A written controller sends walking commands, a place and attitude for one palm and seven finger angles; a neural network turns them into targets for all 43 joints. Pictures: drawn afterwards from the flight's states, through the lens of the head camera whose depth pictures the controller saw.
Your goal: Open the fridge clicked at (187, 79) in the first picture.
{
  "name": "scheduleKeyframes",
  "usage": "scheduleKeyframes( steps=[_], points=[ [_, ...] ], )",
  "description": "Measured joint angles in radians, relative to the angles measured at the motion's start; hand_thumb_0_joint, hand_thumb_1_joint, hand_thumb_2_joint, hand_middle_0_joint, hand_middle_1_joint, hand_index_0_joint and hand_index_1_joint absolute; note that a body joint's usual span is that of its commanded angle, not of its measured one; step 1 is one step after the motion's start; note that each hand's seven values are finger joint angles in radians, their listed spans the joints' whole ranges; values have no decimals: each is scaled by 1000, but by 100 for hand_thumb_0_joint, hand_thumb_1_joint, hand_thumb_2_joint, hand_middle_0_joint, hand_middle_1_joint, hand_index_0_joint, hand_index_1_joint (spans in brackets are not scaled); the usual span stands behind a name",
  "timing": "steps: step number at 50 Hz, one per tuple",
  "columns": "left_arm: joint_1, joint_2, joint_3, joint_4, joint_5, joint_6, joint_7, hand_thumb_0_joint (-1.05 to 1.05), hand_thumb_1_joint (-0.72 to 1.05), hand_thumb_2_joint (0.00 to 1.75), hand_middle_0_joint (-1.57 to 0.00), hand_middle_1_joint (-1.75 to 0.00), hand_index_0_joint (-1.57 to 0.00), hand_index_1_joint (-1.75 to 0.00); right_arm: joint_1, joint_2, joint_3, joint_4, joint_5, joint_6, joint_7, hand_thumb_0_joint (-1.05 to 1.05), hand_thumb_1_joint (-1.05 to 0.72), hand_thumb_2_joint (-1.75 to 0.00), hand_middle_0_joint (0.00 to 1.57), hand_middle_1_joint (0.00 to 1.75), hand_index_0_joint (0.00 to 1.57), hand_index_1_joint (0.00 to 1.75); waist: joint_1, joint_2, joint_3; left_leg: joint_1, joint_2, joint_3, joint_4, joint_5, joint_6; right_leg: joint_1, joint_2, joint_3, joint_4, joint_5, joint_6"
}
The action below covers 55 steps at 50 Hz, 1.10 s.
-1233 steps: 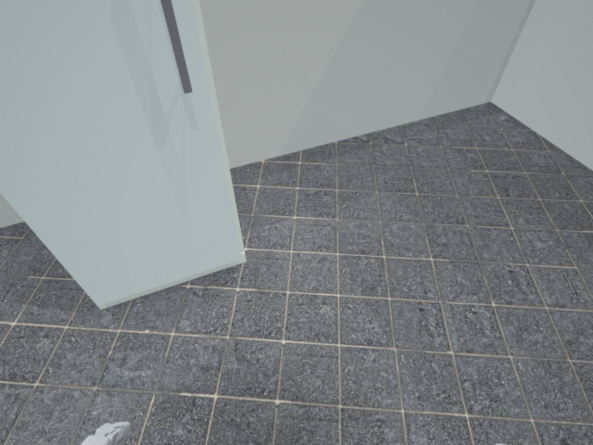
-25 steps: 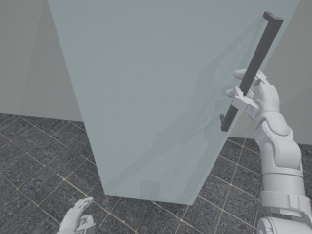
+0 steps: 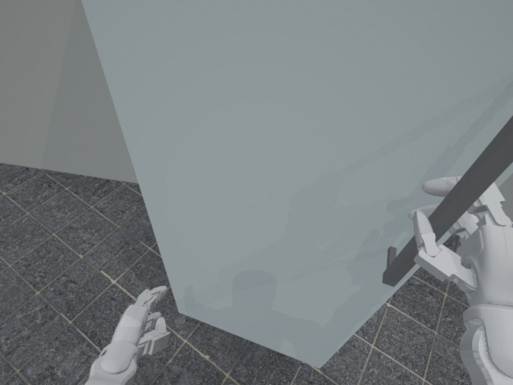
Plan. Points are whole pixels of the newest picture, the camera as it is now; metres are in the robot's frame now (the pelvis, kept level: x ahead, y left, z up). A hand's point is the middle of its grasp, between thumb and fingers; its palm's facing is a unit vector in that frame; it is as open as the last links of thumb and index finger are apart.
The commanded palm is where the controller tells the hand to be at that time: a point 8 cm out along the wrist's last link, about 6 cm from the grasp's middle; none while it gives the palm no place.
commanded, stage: walk backward, drawing the door open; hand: right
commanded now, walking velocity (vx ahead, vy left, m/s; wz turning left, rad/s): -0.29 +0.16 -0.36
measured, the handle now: (442, 204) +0.30 -0.19 +0.21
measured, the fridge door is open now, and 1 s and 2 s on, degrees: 12 38 71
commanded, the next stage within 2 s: none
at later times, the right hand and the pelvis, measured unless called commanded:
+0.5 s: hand (396, 327) +0.16 -0.11 +0.18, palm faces +0.37 +0.89 -0.26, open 7.0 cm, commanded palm +0.11 -0.15 +0.19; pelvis -0.06 +0.08 -0.03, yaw -20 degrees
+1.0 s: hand out of the picture +0.09 -0.03 +0.18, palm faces +0.69 +0.69 -0.22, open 6.8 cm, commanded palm +0.03 -0.04 +0.18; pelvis -0.05 +0.27 -0.03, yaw -41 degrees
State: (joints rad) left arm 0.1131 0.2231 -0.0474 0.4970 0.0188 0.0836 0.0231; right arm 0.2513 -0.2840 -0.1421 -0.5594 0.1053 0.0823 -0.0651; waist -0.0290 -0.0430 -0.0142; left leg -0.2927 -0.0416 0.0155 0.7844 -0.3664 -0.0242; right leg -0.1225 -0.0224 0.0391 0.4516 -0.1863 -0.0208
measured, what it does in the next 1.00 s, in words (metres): steps to the left, turning right: left foot, then right foot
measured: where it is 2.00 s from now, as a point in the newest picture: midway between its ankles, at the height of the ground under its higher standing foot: outside the picture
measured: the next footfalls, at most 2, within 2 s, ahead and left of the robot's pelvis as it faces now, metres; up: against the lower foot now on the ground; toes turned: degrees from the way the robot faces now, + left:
left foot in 0.12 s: +0.11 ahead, +0.08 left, +0.00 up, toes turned -3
right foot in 0.42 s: -0.05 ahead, -0.08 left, +0.00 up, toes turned -19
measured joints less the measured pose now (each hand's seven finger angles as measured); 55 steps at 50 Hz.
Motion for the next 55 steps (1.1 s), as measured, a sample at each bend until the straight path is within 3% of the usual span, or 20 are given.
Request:
scheduleKeyframes(
  steps=[3, 6, 9, 14, 17, 20, 21, 23, 27, 29, 34, 36, 38, 41, 43, 45, 46, 48, 51, 55],
  points=[
    [24, -14, 11, -7, 3, -19, -9, 1, 91, 90, -21, -30, -20, -30, 9, -2, -25, 3, -11, -13, -26, -5, -62, -81, 44, 139, 28, 136, 21, -13, 32, -47, 3, -4, -101, 28, 8, 31, 5, 34, -29, -15, 21],
    [60, -28, 9, -4, -4, -40, 1, 1, 91, 90, -21, -30, -20, -30, 1, -25, -61, 3, -11, -40, -43, -8, -61, -80, 45, 139, 24, 138, 36, -2, 48, -42, 27, 4, -278, 240, 29, 29, 20, 50, 16, -112, 45],
    [61, -14, 23, 47, 0, -52, 27, 1, 91, 90, -21, -30, -20, -30, -30, 10, -58, 21, -27, -83, -42, -9, -62, -80, 45, 139, 23, 139, 45, -59, 61, -72, 6, 78, -248, 195, 110, -93, -2, 70, 214, -233, 22],
    [59, -21, 40, 80, -6, -72, 43, 1, 91, 90, -20, -30, -20, -30, -68, 27, -25, -15, -65, -127, -34, -10, -62, -78, 46, 139, 22, 138, 41, -22, 116, -101, 42, 128, -271, 224, 130, -283, 44, -15, 549, -303, 16],
    [70, -34, 31, 76, -2, -79, 52, 1, 91, 90, -20, -30, -20, -30, -76, 32, 13, -45, -85, -135, -32, -11, -63, -78, 46, 140, 21, 136, 56, 14, 128, -105, 64, 165, -277, 237, 139, -280, 27, -75, 486, -286, 17],
    [83, -38, 22, 66, 1, -97, 57, 1, 91, 90, -20, -30, -20, -30, -87, 33, 68, -73, -96, -131, -33, -11, -63, -78, 46, 140, 22, 133, 72, 34, 120, -121, 76, 209, -251, 233, 142, -202, 1, -112, 268, -193, 13],
    [92, -35, 21, 51, 3, -107, 57, 1, 91, 90, -21, -30, -20, -30, -91, 33, 85, -88, -109, -122, -40, -11, -63, -77, 45, 140, 21, 131, 75, 27, 109, -149, 74, 221, -205, 209, 121, -170, -9, -93, 175, -147, 0],
    [87, -58, 29, 57, 10, -125, 56, 1, 91, 90, -20, -30, -20, -30, -114, 19, 105, -73, -127, -130, -48, -12, -63, -75, 45, 140, 19, 126, 77, 50, 127, -221, 65, 144, 12, 58, 50, -170, 0, -72, 175, -128, 19],
    [93, -97, 24, 94, 12, -143, 30, 1, 91, 90, -20, -30, -20, -30, -133, 9, 143, -30, -137, -137, -22, -10, -64, -74, 45, 140, 21, 125, 87, 27, 141, -285, 13, 24, 333, -4, 2, -153, -34, 52, 83, -52, 67],
    [83, -100, 23, 108, 8, -160, 14, 1, 91, 90, -21, -30, -20, -30, -141, 13, 156, -28, -139, -141, -13, -10, -63, -75, 45, 140, 21, 126, 63, 14, 147, -257, 21, -2, 267, 15, -4, -156, -65, 93, 38, -13, 85],
    [42, -107, 35, 123, 2, -182, -1, 1, 91, 90, -21, -30, -20, -30, -171, 3, 126, -20, -115, -152, -13, -10, -63, -78, 46, 140, 22, 127, 24, 13, 143, -31, 42, -42, -153, 7, -20, -204, -96, 179, 25, 18, 145],
    [7, -101, 39, 130, -4, -184, -3, 1, 91, 90, -21, -30, -20, -30, -189, 3, 87, -16, -105, -157, -20, -10, -63, -80, 46, 140, 22, 128, 15, 14, 151, 26, 37, -21, -282, 166, -11, -248, -98, 203, 84, -13, 119],
    [-37, -79, 54, 147, -12, -178, 6, 1, 91, 90, -21, -30, -20, -30, -199, 18, 66, -12, -100, -158, -22, -10, -63, -81, 46, 140, 23, 130, 34, -1, 181, 17, 34, 23, -247, 156, 11, -327, -77, 164, 307, -200, 77],
    [-53, -57, 73, 148, -12, -169, 30, 1, 91, 90, -21, -30, -20, -30, -193, 17, 63, -20, -94, -149, -11, -9, -63, -81, 46, 140, 23, 131, 37, 38, 187, 8, 70, 56, -240, 123, 35, -388, -15, 24, 597, -347, 49],
    [-46, -49, 74, 128, -6, -166, 44, 1, 91, 90, -21, -30, -20, -30, -187, 17, 65, -34, -94, -149, -3, -8, -63, -81, 46, 140, 24, 132, 50, 68, 187, 3, 93, 85, -242, 125, 46, -351, -4, -74, 551, -331, 51],
    [-30, -39, 72, 99, -2, -168, 52, 1, 91, 90, -21, -30, -20, -30, -190, 12, 70, -49, -91, -148, 3, -9, -62, -81, 46, 140, 24, 132, 67, 84, 173, -36, 110, 123, -190, 108, 54, -268, 1, -143, 339, -214, 55],
    [-17, -25, 72, 76, 0, -174, 53, 1, 91, 90, -21, -30, -20, -30, -193, 11, 71, -63, -91, -141, -1, -9, -62, -81, 46, 140, 24, 132, 67, 66, 156, -86, 99, 135, -107, 80, 49, -214, -11, -137, 207, -86, 40],
    [-23, -40, 90, 80, 8, -188, 54, 1, 91, 90, -20, -30, -20, -30, -239, -1, 69, -43, -99, -150, -8, -11, -63, -81, 47, 140, 21, 129, 69, 75, 185, -175, 77, 69, 130, -54, 15, -205, -9, -102, 193, -101, 22],
    [-19, -73, 72, 113, 6, -180, 27, 1, 91, 90, -20, -30, -20, -30, -267, -6, 52, 6, -110, -164, 0, -10, -64, -81, 49, 140, 20, 129, 55, 78, 229, -254, 27, -5, 342, -94, -11, -175, -33, -35, 143, -75, 46],
    [10, -88, 53, 140, 0, -188, 8, 1, 91, 90, -21, -30, -20, -30, -282, 0, 36, 53, -99, -162, 0, -8, -65, -83, 48, 140, 21, 130, 32, 17, 238, -238, 38, -25, 201, 8, -19, -169, -103, 76, 50, 7, 95]
  ],
)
